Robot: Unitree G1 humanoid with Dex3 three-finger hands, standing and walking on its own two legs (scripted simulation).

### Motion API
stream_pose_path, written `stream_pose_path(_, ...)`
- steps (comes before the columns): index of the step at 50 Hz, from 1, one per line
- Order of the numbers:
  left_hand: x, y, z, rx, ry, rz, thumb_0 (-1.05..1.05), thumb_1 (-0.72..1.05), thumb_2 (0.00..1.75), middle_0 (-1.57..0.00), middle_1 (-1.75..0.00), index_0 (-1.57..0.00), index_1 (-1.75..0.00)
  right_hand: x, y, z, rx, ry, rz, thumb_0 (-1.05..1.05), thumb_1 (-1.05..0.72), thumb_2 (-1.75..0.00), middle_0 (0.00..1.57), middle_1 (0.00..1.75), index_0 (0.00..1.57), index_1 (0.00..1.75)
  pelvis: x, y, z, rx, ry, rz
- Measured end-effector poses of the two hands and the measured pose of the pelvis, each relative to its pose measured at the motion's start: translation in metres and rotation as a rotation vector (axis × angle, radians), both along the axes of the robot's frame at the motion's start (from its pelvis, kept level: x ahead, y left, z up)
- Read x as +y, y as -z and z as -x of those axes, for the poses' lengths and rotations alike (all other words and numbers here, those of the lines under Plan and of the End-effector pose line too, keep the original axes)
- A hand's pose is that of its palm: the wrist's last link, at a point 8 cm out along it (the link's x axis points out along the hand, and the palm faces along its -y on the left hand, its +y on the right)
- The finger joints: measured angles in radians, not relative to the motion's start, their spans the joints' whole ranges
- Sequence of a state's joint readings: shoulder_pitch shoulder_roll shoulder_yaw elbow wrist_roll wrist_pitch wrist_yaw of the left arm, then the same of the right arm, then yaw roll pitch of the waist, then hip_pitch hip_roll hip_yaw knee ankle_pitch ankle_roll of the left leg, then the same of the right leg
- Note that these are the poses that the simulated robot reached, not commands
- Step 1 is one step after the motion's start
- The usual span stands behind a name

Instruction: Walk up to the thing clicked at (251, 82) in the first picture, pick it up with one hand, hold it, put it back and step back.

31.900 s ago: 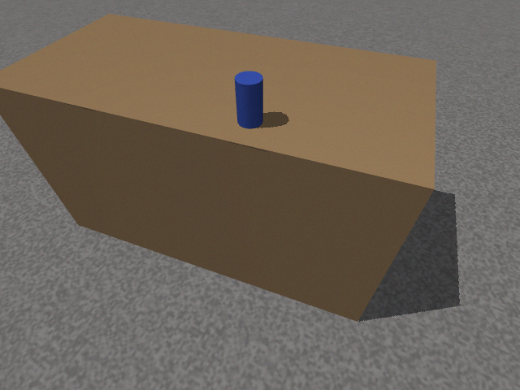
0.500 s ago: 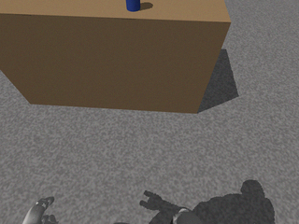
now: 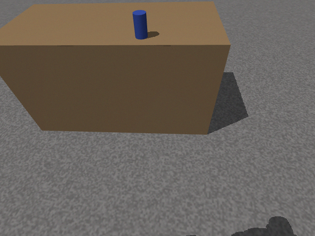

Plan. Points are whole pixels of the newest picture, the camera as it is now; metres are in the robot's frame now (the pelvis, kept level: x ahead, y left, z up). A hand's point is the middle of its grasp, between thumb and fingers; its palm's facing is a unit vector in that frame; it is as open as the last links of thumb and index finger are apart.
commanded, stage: step back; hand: left
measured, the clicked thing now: (140, 25) +1.11 +0.19 +0.04
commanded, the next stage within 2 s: stand in 0.64 s
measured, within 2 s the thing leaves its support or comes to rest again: neither
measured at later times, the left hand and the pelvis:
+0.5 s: hand out of the picture +0.15 +0.26 -0.14, palm faces -0.02 -0.93 -0.38, open 7.4 cm; pelvis +0.05 +0.00 +0.00, yaw -1 degrees
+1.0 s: hand out of the picture +0.15 +0.25 -0.14, palm faces -0.02 -0.94 -0.33, open 7.4 cm; pelvis +0.05 +0.00 +0.01, yaw -1 degrees
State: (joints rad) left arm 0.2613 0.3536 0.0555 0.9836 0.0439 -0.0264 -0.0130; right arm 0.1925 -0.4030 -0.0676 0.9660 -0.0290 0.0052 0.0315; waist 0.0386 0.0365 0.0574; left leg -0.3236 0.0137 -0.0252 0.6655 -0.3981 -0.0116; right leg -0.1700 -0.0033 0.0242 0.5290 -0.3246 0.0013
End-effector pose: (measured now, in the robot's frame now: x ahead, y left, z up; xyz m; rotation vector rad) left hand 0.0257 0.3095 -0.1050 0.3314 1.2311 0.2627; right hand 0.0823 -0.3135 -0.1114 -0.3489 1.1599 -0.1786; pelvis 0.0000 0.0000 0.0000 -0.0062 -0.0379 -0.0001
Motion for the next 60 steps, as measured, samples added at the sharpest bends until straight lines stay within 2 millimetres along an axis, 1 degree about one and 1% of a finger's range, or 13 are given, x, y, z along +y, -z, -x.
stream_pose_path(4, 0.018, 0.007, -0.015, -0.002, 0.007, -0.002, 0.00, 0.90, 0.90, -0.21, -0.30, -0.21, -0.30, 0.017, 0.003, 0.001, 0.012, 0.010, 0.005, 0.01, -0.91, -0.90, 0.21, 0.30, 0.20, 0.30, 0.012, 0.004, -0.004, -0.006, 0.000, -0.028)
stream_pose_path(8, 0.024, 0.007, -0.037, 0.001, 0.041, 0.002, 0.00, 0.90, 0.90, -0.21, -0.30, -0.21, -0.30, 0.030, -0.001, 0.005, 0.002, 0.033, -0.012, 0.01, -0.91, -0.90, 0.21, 0.30, 0.20, 0.30, 0.017, 0.000, -0.011, -0.002, 0.014, -0.010)
stream_pose_path(11, 0.024, 0.004, -0.057, -0.018, 0.066, 0.001, 0.00, 0.91, 0.90, -0.21, -0.30, -0.21, -0.29, 0.031, -0.004, 0.008, 0.009, 0.051, -0.016, 0.01, -0.91, -0.90, 0.21, 0.30, 0.20, 0.30, 0.014, -0.002, -0.017, 0.000, 0.025, -0.010)
stream_pose_path(15, 0.017, 0.002, -0.080, -0.041, 0.084, -0.010, 0.00, 0.91, 0.90, -0.21, -0.30, -0.21, -0.29, 0.021, 0.002, 0.007, 0.027, 0.077, -0.019, 0.01, -0.90, -0.90, 0.21, 0.30, 0.20, 0.30, 0.007, 0.000, -0.025, -0.003, 0.031, -0.017)
stream_pose_path(19, 0.002, 0.000, -0.095, -0.065, 0.080, -0.018, 0.00, 0.91, 0.90, -0.21, -0.30, -0.20, -0.29, 0.011, 0.013, -0.004, 0.045, 0.097, -0.026, 0.01, -0.91, -0.90, 0.21, 0.30, 0.20, 0.30, 0.000, 0.003, -0.035, -0.009, 0.022, 0.013)
stream_pose_path(22, -0.007, -0.001, -0.105, -0.068, 0.086, -0.007, 0.00, 0.91, 0.90, -0.21, -0.30, -0.21, -0.29, 0.011, 0.015, -0.016, 0.045, 0.093, -0.035, 0.01, -0.91, -0.90, 0.21, 0.30, 0.20, 0.30, -0.002, 0.002, -0.042, 0.003, 0.028, -0.005)
stream_pose_path(27, -0.014, 0.000, -0.131, -0.107, 0.070, 0.024, 0.00, 0.90, 0.90, -0.21, -0.30, -0.21, -0.30, 0.014, 0.014, -0.030, 0.054, 0.068, -0.032, 0.01, -0.91, -0.90, 0.21, 0.30, 0.20, 0.30, 0.000, 0.001, -0.053, 0.009, 0.010, -0.011)
stream_pose_path(33, -0.014, 0.001, -0.154, -0.147, 0.060, 0.047, 0.00, 0.90, 0.90, -0.21, -0.30, -0.21, -0.30, 0.019, 0.004, -0.047, 0.044, 0.049, -0.015, 0.01, -0.91, -0.90, 0.21, 0.30, 0.20, 0.30, 0.002, -0.002, -0.059, 0.009, 0.005, -0.008)
stream_pose_path(38, -0.015, 0.001, -0.152, -0.117, 0.066, 0.061, 0.00, 0.90, 0.90, -0.21, -0.30, -0.21, -0.30, 0.020, -0.006, -0.061, 0.006, 0.040, -0.012, 0.01, -0.91, -0.90, 0.21, 0.30, 0.20, 0.30, 0.003, -0.007, -0.061, 0.004, 0.011, -0.006)
stream_pose_path(42, -0.015, 0.002, -0.142, -0.080, 0.067, 0.063, 0.00, 0.91, 0.90, -0.21, -0.30, -0.21, -0.30, 0.021, -0.010, -0.068, -0.016, 0.034, -0.012, 0.01, -0.91, -0.90, 0.21, 0.30, 0.20, 0.30, 0.004, -0.011, -0.059, -0.001, 0.013, -0.006)
stream_pose_path(46, -0.014, 0.001, -0.129, -0.053, 0.061, 0.060, 0.00, 0.91, 0.90, -0.21, -0.30, -0.21, -0.30, 0.021, -0.012, -0.070, -0.024, 0.033, -0.017, 0.01, -0.91, -0.90, 0.21, 0.30, 0.20, 0.30, 0.003, -0.013, -0.056, -0.006, 0.013, -0.006)
stream_pose_path(52, -0.012, -0.001, -0.108, -0.022, 0.049, 0.051, 0.00, 0.91, 0.90, -0.21, -0.30, -0.21, -0.30, 0.021, -0.010, -0.064, -0.016, 0.028, -0.030, 0.01, -0.91, -0.90, 0.21, 0.30, 0.20, 0.30, 0.002, -0.014, -0.049, -0.011, 0.012, -0.005)
stream_pose_path(60, -0.011, -0.003, -0.084, 0.010, 0.037, 0.037, 0.00, 0.91, 0.90, -0.21, -0.30, -0.21, -0.30, 0.020, -0.005, -0.044, 0.024, 0.031, -0.044, 0.01, -0.91, -0.90, 0.21, 0.30, 0.20, 0.30, -0.002, -0.015, -0.041, -0.012, 0.009, -0.007)
